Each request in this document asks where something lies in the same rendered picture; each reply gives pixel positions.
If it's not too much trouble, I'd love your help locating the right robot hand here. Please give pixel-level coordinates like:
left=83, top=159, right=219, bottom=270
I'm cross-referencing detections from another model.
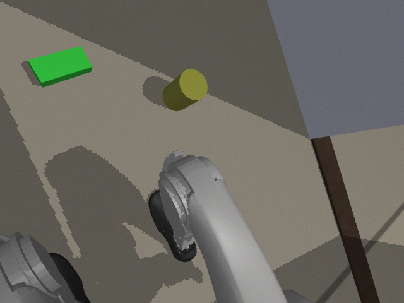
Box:
left=282, top=290, right=313, bottom=303

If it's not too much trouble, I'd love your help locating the left robot foot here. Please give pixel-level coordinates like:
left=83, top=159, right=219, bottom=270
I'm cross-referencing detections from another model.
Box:
left=49, top=253, right=91, bottom=303

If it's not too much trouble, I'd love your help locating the right robot foot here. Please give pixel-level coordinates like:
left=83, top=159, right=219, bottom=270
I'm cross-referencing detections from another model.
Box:
left=148, top=190, right=196, bottom=262

